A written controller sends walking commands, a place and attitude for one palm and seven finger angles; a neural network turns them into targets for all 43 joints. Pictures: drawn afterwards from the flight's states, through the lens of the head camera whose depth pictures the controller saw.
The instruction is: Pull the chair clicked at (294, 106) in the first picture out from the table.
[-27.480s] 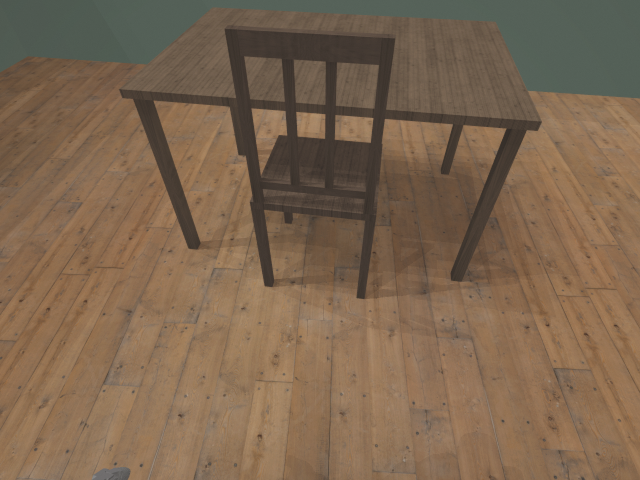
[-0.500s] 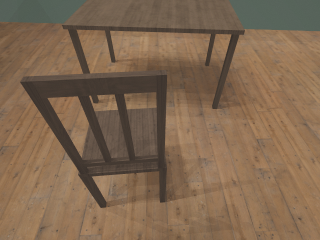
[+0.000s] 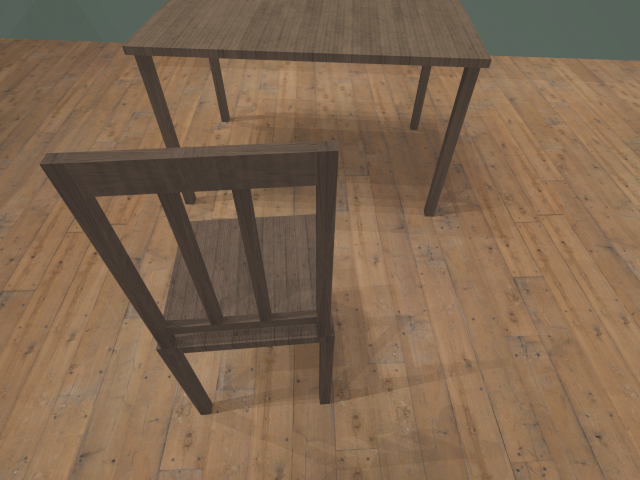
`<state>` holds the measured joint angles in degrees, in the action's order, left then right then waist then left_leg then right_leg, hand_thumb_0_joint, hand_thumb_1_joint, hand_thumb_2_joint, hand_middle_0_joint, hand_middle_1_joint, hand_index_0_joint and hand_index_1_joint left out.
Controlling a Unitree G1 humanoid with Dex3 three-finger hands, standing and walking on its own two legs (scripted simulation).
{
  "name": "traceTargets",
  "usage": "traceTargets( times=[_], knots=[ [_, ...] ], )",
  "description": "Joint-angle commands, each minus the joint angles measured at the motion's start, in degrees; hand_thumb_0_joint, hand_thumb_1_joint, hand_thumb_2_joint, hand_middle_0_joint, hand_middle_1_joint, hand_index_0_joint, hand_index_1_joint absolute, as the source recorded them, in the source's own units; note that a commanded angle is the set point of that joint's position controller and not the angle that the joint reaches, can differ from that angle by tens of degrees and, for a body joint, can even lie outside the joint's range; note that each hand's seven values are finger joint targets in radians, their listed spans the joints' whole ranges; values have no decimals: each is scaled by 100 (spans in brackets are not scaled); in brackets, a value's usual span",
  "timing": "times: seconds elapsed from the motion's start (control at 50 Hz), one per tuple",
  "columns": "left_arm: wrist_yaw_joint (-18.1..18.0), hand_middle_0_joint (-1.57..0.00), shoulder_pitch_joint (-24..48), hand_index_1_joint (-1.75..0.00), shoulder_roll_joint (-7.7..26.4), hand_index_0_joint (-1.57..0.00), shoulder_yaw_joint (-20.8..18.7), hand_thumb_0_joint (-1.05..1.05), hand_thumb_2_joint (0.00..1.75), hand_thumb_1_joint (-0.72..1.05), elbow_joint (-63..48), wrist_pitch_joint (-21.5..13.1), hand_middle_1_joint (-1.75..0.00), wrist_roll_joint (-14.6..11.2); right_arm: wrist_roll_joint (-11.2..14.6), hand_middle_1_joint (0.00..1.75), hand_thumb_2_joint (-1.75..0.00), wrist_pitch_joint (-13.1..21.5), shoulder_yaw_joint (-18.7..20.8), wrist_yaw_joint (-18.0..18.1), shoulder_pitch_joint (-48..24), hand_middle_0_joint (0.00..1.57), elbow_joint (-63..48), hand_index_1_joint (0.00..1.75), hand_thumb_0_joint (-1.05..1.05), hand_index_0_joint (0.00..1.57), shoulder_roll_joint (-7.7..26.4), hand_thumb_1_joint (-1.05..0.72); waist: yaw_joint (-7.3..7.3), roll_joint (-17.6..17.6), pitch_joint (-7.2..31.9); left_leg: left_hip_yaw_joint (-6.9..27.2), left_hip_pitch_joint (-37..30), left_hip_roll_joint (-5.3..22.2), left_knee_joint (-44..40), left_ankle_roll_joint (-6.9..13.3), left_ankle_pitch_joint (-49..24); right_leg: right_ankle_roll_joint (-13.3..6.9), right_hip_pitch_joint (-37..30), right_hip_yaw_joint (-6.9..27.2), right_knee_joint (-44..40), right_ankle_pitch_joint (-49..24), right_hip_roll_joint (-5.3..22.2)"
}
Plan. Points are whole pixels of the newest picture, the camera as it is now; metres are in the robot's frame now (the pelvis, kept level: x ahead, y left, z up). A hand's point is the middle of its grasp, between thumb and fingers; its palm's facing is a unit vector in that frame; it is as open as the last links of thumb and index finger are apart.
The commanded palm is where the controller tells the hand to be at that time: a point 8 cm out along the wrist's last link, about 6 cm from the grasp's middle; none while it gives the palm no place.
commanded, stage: look to check the result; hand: left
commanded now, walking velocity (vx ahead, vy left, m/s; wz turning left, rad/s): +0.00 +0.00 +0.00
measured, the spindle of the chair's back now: (196, 267) +0.46 +0.25 -0.06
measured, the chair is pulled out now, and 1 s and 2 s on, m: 0.75 0.75 0.75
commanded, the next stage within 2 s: stand and wait in 0.16 s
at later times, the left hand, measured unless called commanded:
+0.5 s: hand out of the picture -0.01 +0.16 -0.17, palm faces +0.05 -0.98 -0.18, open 7.3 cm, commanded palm none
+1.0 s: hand out of the picture +0.00 +0.16 -0.17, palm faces +0.06 -0.98 -0.19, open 7.3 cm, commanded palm none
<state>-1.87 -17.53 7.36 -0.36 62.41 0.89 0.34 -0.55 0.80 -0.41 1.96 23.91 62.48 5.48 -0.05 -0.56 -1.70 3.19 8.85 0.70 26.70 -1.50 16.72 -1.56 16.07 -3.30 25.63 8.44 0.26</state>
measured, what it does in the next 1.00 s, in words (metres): stands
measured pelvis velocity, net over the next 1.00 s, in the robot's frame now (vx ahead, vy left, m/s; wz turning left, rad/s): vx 0.01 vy -0.01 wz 0.01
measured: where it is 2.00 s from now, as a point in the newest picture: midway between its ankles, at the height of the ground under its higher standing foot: outside the picture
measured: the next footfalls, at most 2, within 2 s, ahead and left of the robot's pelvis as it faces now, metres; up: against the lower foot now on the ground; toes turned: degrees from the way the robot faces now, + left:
none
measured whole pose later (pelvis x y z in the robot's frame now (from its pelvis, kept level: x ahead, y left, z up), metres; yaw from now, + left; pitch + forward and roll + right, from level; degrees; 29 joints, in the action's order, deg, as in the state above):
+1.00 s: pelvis +0.01 -0.01 +0.00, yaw +1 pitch -1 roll +0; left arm -1.8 -17.2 7.4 -0.5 62.4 0.8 0.3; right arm -0.5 0.9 -0.5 2.0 22.3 62.9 6.0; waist 0.2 -0.7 -2.3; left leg 3.8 8.2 1.0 26.4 -2.0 17.0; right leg -2.1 15.8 -3.9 26.4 9.5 0.1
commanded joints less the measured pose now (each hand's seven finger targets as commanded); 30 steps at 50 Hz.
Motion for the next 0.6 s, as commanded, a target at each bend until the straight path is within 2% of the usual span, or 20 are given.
traceTargets(
  times=[0.0, 0.02, 0.08, 0.1, 0.12, 0.16, 0.18, 0.2, 0.22, 0.28, 0.3, 0.38, 0.4, 0.48, 0.5, 0.52, 0.58],
  knots=[
    [-29, -20, -363, -30, 485, -20, -102, 0, 90, 90, -184, -74, -30, -1, 10, 30, -90, 58, 77, 44, 703, 20, -45, 30, 0, 20, 424, -90, 2, -56, -448, 203, 932, 300, -716, 409, -253, -201, -537, 576, -558, 532, 483],
    [-29, -20, -370, -30, 484, -20, -107, 0, 90, 90, -198, -75, -30, 2, 3, 30, -90, 66, 69, 40, 698, 20, -32, 30, 0, 20, 429, -90, 8, -143, -431, 228, 964, 315, -714, 407, -290, -194, -566, 577, -516, 476, 490],
    [-28, -20, -403, -30, 495, -20, -111, 0, 90, 90, -186, -88, -30, 1, 8, 30, -90, 68, 69, 36, 692, 20, -31, 30, 0, 20, 428, -90, 12, -62, -330, 187, 882, 276, -657, 393, -322, -193, -612, 595, -529, 469, 526],
    [-32, -20, -361, -30, 488, -20, -99, 0, 90, 90, -181, -79, -30, -4, 13, 30, -90, 53, 69, 46, 684, 20, -25, 30, 0, 20, 417, -90, 0, -92, -513, 209, 942, 311, -727, 402, -277, -205, -529, 560, -547, 481, 485],
    [-32, -20, -382, -30, 478, -20, -101, 0, 90, 90, -183, -70, -30, 1, 3, 30, -90, 54, 65, 43, 667, 20, -31, 30, 0, 20, 428, -90, 12, -117, -522, 237, 976, 312, -722, 406, -228, -193, -505, 579, -531, 535, 487],
    [-29, -20, -391, -30, 493, -20, -109, 0, 90, 90, -174, -77, -30, 6, 5, 30, -90, 49, 71, 34, 677, 20, -23, 30, 0, 20, 425, -90, 3, 88, -455, 184, 924, 267, -663, 396, -174, -191, -514, 616, -572, 650, 518],
    [-27, -20, -384, -30, 488, -20, -114, 0, 90, 90, -188, -80, -30, 4, 3, 30, -90, 54, 71, 33, 717, 20, -19, 30, 0, 20, 437, -90, -9, 40, -401, 177, 893, 266, -662, 395, -192, -191, -528, 613, -571, 657, 525],
    [-29, -20, -365, -30, 500, -20, -100, 0, 90, 90, -172, -69, -30, 3, 10, 30, -90, 38, 76, 40, 658, 20, -23, 30, 0, 20, 419, -90, -1, -33, -606, 197, 938, 279, -713, 408, -120, -196, -408, 590, -613, 705, 484],
    [-29, -20, -374, -30, 501, -20, -109, 0, 90, 90, -182, -65, -30, 11, 1, 30, -90, 38, 71, 33, 659, 20, -24, 30, 0, 20, 420, -90, 1, -104, -595, 192, 984, 277, -705, 404, -71, -185, -414, 612, -606, 756, 501],
    [-27, -20, -379, -30, 510, -20, -114, 0, 90, 90, -187, -83, -30, 4, 4, 30, -90, 50, 69, 30, 693, 20, -18, 30, 0, 20, 431, -90, -16, 47, -352, 178, 852, 261, -641, 396, -175, -189, -520, 631, -585, 689, 523],
    [-31, -20, -363, -30, 498, -20, -105, 0, 90, 90, -189, -70, -30, 1, 7, 30, -90, 34, 72, 39, 647, 20, -18, 30, 0, 20, 432, -90, -7, -24, -559, 194, 912, 285, -714, 411, -88, -196, -416, 610, -621, 743, 479],
    [-26, -20, -393, -30, 485, -20, -115, 0, 90, 90, -192, -78, -30, 4, 3, 30, -90, 61, 64, 36, 651, 20, -33, 30, 0, 20, 453, -90, 4, -86, -355, 212, 870, 284, -690, 408, -171, -188, -526, 622, -543, 640, 502],
    [-28, -20, -376, -30, 489, -20, -105, 0, 90, 90, -188, -72, -30, 2, 11, 30, -90, 50, 70, 46, 627, 20, -34, 30, 0, 20, 446, -90, -2, -143, -477, 227, 902, 315, -742, 416, -129, -195, -474, 585, -564, 629, 466],
    [-25, -20, -414, -30, 496, -20, -119, 0, 90, 90, -183, -92, -30, 6, 11, 30, -90, 69, 69, 34, 655, 20, -35, 30, 0, 20, 451, -90, 9, 105, -259, 197, 830, 272, -648, 404, -288, -189, -621, 600, -533, 540, 531],
    [-30, -20, -377, -30, 477, -20, -107, 0, 90, 90, -179, -79, -30, 5, 15, 30, -90, 50, 76, 44, 614, 20, -26, 30, 0, 20, 443, -90, 0, 39, -469, 202, 868, 285, -697, 411, -222, -204, -493, 586, -571, 590, 489],
    [-28, -20, -380, -30, 489, -20, -114, 0, 90, 90, -191, -78, -30, 9, 7, 30, -90, 51, 69, 39, 620, 20, -17, 30, 0, 20, 455, -90, 7, -60, -483, 193, 911, 279, -674, 400, -204, -195, -489, 604, -566, 627, 507],
    [-23, -20, -388, -30, 506, -20, -121, 0, 90, 90, -190, -82, -30, 6, 6, 30, -90, 54, 63, 34, 640, 20, -8, 30, 0, 20, 443, -90, 4, 7, -408, 159, 850, 253, -635, 393, -232, -196, -505, 614, -574, 667, 537]
  ],
)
